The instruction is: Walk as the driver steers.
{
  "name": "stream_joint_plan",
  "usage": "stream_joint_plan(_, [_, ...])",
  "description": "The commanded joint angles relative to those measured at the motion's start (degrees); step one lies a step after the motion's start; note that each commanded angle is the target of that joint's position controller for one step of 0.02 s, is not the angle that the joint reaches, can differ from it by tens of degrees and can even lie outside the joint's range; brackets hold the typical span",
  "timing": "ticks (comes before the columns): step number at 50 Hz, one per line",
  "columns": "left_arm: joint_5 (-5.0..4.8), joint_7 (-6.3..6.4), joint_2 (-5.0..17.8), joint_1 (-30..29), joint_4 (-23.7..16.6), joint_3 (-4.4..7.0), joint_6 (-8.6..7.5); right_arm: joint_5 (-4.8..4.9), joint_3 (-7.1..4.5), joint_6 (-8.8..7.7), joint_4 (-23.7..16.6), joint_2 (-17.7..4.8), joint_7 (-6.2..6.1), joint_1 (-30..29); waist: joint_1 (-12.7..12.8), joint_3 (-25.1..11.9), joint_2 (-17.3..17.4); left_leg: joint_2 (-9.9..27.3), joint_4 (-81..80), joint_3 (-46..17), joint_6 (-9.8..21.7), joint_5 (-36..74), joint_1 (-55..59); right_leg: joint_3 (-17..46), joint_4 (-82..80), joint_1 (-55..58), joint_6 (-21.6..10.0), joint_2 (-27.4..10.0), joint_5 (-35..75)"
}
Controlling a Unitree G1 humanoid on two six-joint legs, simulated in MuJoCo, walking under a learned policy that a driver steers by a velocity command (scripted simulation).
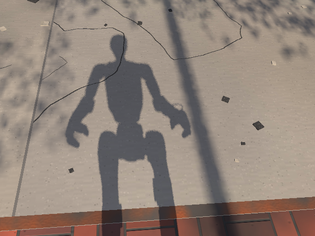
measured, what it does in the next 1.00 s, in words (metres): steps on the spot, turning right: right foot, then left foot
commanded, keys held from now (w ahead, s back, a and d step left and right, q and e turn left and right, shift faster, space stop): e+shift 0.16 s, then shift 0.84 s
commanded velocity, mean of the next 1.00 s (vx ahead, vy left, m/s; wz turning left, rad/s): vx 0.01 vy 0.00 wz -0.38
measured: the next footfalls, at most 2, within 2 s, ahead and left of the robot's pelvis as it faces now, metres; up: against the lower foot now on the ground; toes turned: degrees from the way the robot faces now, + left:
right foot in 0.24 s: +0.00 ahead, -0.13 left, +0.00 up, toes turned -16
left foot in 0.66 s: +0.07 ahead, +0.06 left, +0.00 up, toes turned -19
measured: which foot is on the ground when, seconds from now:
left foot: down 0.00-0.24, up 0.26-0.64, down 0.66-1.00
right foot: up 0.00-0.22, down 0.24-1.00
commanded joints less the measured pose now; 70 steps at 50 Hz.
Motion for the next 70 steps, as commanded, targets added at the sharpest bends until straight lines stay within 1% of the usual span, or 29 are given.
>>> stream_joint_plan(1, [-0.08, -0.89, 2.29, -1.87, -5.2, 0.16, -0.09, -0.18, -3.04, -0.65, -2.36, -8.84, 0.14, 3.09, -1.53, -5.97, 13.28, 14.9, -5.41, -7.74, 9.54, 22.63, 11.0, -2.14, -4.14, -4.38, 0.08, -2.01, -0.06])
stream_joint_plan(6, [-0.64, -1.74, 0.45, -4.89, -7.36, -0.6, 0.07, -0.4, -4.32, -0.76, -2.45, -10.33, 1.54, 2.42, -1.67, -6.83, 14.69, 16.34, -3.16, -0.4, 7.45, 19.68, 6.79, -6.53, -17.88, 6.72, -2.41, -2.71, -1.82])
stream_joint_plan(9, [-0.68, -1.51, 0.56, -5.66, -8.27, -0.46, -0.01, 0.41, -5.07, -0.52, -1.92, -11.42, 2.41, 3.95, -2.14, -7.28, 15.68, 17.61, 1.16, 1.28, 5.33, 19.77, 6.32, -8.36, -27.01, 11.63, -4.27, -1.22, -2.22])
stream_joint_plan(10, [-0.21, -1.18, 0.21, -3.63, -7.73, -0.4, -0.34, 1.11, -5.18, -0.23, -1.69, -11.53, 2.52, 3.61, -0.48, -7.59, 14.38, 17.1, 4.79, 2.69, 3.65, 19.14, 4.57, -8.4, -33.79, 15.7, -5.26, -0.24, 1.16])
stream_joint_plan(11, [0.6, -0.39, 0.8, -0.01, -6.14, -0.21, -1.04, 1.61, -5.12, 0.15, -1.05, -10.89, 2.66, 4.56, 1.4, -8.31, 10.14, 15.63, 10.49, 4.96, 0.6, 15.15, 0.52, -6.6, -42.51, 22.31, -6.13, 0.42, 8.3])
stream_joint_plan(12, [1.41, 0.65, 5.82, 3.27, -5.24, 0.89, -1.99, 1.47, -4.47, 0.65, -1.35, -8.21, 3.09, 7.41, 2.0, -8.4, -3.92, 10.6, 24.07, 8.38, -3.12, -4.17, -11.71, 9.31, -49.62, 31.07, -8.39, -10.53, 16.32])
stream_joint_plan(13, [0.36, 1.13, 14.0, 3.31, -6.67, 2.61, -2.53, 0.08, -3.0, 1.64, -5.42, -4.18, 2.46, 5.56, 1.63, -6.8, -15.24, 1.61, 32.93, 5.48, -6.41, -26.86, -24.48, 27.0, -47.79, 28.69, -17.34, -25.64, 39.62])
stream_joint_plan(14, [-0.25, 1.41, 10.15, 7.04, -5.54, 2.15, -2.73, -0.23, -3.67, 2.7, -4.37, -7.3, 1.77, 2.22, 5.35, -8.83, -5.77, 3.25, 40.13, -1.84, -6.17, -25.39, -22.88, 20.21, -44.52, 29.08, -20.71, -24.38, 48.53])
stream_joint_plan(15, [0.03, 1.91, 7.27, 4.11, -5.1, 0.74, -2.74, 0.87, -3.42, 2.96, -3.91, -6.21, 1.77, 2.35, 3.17, -7.49, -6.94, 2.86, 41.51, -3.54, -5.56, -21.65, -21.89, 15.63, -44.61, 26.02, -20.44, -21.06, 46.47])
stream_joint_plan(16, [0.2, 2.35, 4.58, -0.82, -5.18, -0.23, -2.62, 1.44, -3.54, 2.65, -2.37, -6.53, 1.87, 3.11, 0.67, -4.64, -5.49, 3.58, 39.22, -4.79, -5.16, -15.95, -20.32, 10.9, -46.08, 23.1, -17.69, -16.24, 40.56])
stream_joint_plan(17, [-0.09, 2.9, 3.43, -4.17, -5.44, -0.76, -2.72, 0.94, -4.04, 2.49, -1.38, -7.67, 2.0, 4.1, -0.79, -4.08, -6.95, 2.99, 38.27, -4.04, -4.81, -12.4, -19.16, 8.35, -46.22, 22.59, -15.93, -13.18, 39.53])
stream_joint_plan(18, [-0.12, 3.1, 2.15, -4.82, -5.28, -1.3, -2.83, 0.38, -4.24, 2.47, 0.32, -8.45, 2.25, 6.14, -1.21, -5.34, -6.84, 1.99, 39.33, -3.23, -4.77, -10.48, -16.9, 6.72, -45.93, 22.51, -15.8, -11.87, 43.44])
stream_joint_plan(21, [-0.06, 3.05, 1.58, -3.08, -3.89, -1.87, -3.58, 0.93, -3.84, 2.86, 1.76, -6.76, 2.83, 6.81, -0.94, -6.76, -2.94, 0.9, 36.61, -3.61, -4.33, -9.4, -14.86, 6.92, -46.62, 23.78, -16.02, -12.38, 41.4])
stream_joint_plan(24, [0.26, 3.11, 1.19, -1.59, -2.32, -2.25, -4.05, 0.93, -3.15, 3.35, 1.97, -4.9, 2.75, 5.15, 0.25, -5.0, -3.71, 0.61, 28.3, -4.22, -3.61, -10.04, -13.4, 8.94, -47.78, 23.94, -16.52, -12.99, 33.43])
stream_joint_plan(28, [0.9, 2.88, 1.17, -1.02, -0.46, -2.6, -4.2, 1.02, -2.6, 3.31, 2.58, -3.84, 2.2, 4.04, 0.99, -3.71, -4.25, -0.88, 17.88, -3.9, -2.0, -12.59, -6.33, 10.73, -46.87, 20.1, -17.02, -12.9, 28.83])
stream_joint_plan(30, [0.94, 2.89, 1.01, -1.29, 0.48, -2.83, -4.24, 1.36, -2.38, 2.97, 3.22, -3.47, 1.74, 4.64, 0.48, -3.88, -3.57, -1.59, 12.4, -3.84, -1.25, -11.86, -2.39, 12.12, -45.6, 18.52, -16.84, -13.01, 29.63])
stream_joint_plan(31, [0.66, 3.04, 0.7, -2.3, 0.81, -3.05, -4.26, 1.36, -2.13, 2.63, 3.9, -2.76, 1.51, 5.84, -0.82, -4.18, -2.41, -1.88, 6.74, -3.51, -0.78, -8.32, 1.11, 12.09, -44.4, 17.39, -15.9, -12.29, 29.06])
stream_joint_plan(32, [0.2, 3.27, 0.06, -3.09, 1.15, -3.41, -4.36, 1.05, -1.73, 1.95, 4.57, -2.04, 1.29, 7.22, -2.35, -4.5, -0.53, -1.18, -1.95, -4.23, -0.23, -0.09, 6.71, 11.86, -43.35, 14.88, -13.84, -11.3, 26.77])
stream_joint_plan(33, [0.18, 3.39, -2.08, -2.19, 1.26, -4.2, -4.79, 0.25, -1.61, 0.95, 4.8, -3.24, 0.91, 7.51, -1.8, -6.09, 2.89, 3.79, -5.88, -10.06, 0.33, 5.31, 12.16, 11.47, -42.32, 12.03, -10.88, -9.38, 21.26])
stream_joint_plan(34, [0.14, 3.15, -3.58, 1.7, 1.54, -4.42, -4.97, -0.05, -2.23, 0.15, 4.02, -8.05, 0.73, 4.97, 2.3, -5.94, 10.56, 11.31, -6.23, -18.08, 2.55, 13.05, 11.49, 6.5, -40.39, 11.03, -8.73, -3.3, 11.82])
stream_joint_plan(35, [0.35, 3.26, -3.04, 1.88, 3.43, -4.39, -4.31, 1.15, -2.11, -0.01, 4.15, -7.13, 1.31, 2.09, 2.08, -4.87, 12.11, 12.85, -5.83, -17.89, 5.42, 13.09, 2.36, 3.59, -42.02, 18.46, -7.74, -0.69, 7.06])
stream_joint_plan(36, [0.7, 3.22, -2.39, 1.26, 4.29, -4.36, -4.06, 1.07, -1.38, -0.24, 3.99, -4.77, 1.77, 0.04, 2.29, -3.91, 11.59, 10.3, -6.09, -15.86, 4.15, 8.17, 0.3, 4.05, -43.71, 21.36, -7.47, -1.35, 9.7])
stream_joint_plan(37, [0.69, 3.1, -1.6, 0.57, 5.25, -4.1, -4.13, 1.05, -1.23, -0.3, 4.22, -4.15, 1.86, -0.18, 1.23, -2.84, 11.33, 7.51, -6.03, -13.77, 2.31, 4.57, 0.3, 4.76, -44.36, 21.54, -7.51, -1.74, 12.64])
stream_joint_plan(38, [0.53, 2.99, -0.78, 0.11, 5.79, -3.84, -4.32, 1.02, -1.24, -0.31, 4.8, -4.34, 1.67, 0.77, 0.55, -2.71, 11.06, 5.76, -5.83, -12.39, 1.32, 3.67, 1.38, 5.17, -44.4, 21.18, -7.75, -2.37, 15.09])
stream_joint_plan(40, [0.55, 3.08, -1.18, 0.76, 7.25, -3.9, -4.77, 1.41, -1.31, -0.43, 6.22, -4.53, 1.24, 2.6, -0.02, -2.87, 8.83, 4.87, -5.08, -11.39, 1.14, 4.21, 3.79, 5.87, -45.09, 19.58, -7.69, -3.31, 17.01])
stream_joint_plan(43, [0.37, 3.69, -2.48, 1.31, 9.93, -4.29, -5.13, 1.32, -1.11, -0.48, 7.48, -3.74, 1.13, 2.67, -0.45, -2.53, 5.0, 4.86, -4.72, -11.23, 1.65, 3.49, 5.18, 6.18, -46.57, 18.12, -7.08, -3.44, 15.99])
stream_joint_plan(49, [0.21, 4.15, -2.45, 2.21, 14.7, -4.33, -5.2, 1.17, -0.93, -0.77, 10.98, -3.5, 1.07, 2.15, -0.32, -2.15, 3.57, 4.5, -5.51, -11.14, 1.9, 3.03, 4.89, 6.5, -47.66, 19.08, -6.91, -4.05, 16.73])
stream_joint_plan(59, [0.09, 4.73, -3.08, 3.39, 21.54, -4.83, -5.18, 1.23, -0.2, -1.08, 17.71, -2.23, 0.83, 3.58, 0.03, -1.54, 3.87, 3.97, -6.74, -11.03, 1.83, 3.02, 4.22, 6.26, -48.28, 20.72, -7.11, -4.89, 17.3])
stream_joint_plan(70, [-0.01, 5.15, -5.22, 4.42, 26.1, -5.64, -5.24, 1.21, 0.66, -1.12, 23.17, -0.29, 0.45, 6.42, -0.06, -0.69, 3.99, 3.56, -6.68, -10.93, 1.77, 3.4, 3.88, 5.64, -48.05, 20.41, -7.07, -5.14, 17.49])
Velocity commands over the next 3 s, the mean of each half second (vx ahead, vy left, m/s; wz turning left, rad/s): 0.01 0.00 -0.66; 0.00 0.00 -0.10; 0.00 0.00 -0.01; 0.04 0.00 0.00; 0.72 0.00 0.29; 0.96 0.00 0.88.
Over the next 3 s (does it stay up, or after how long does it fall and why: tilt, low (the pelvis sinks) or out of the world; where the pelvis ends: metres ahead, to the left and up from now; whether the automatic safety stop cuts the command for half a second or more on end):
stays up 0.59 -0.11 -0.01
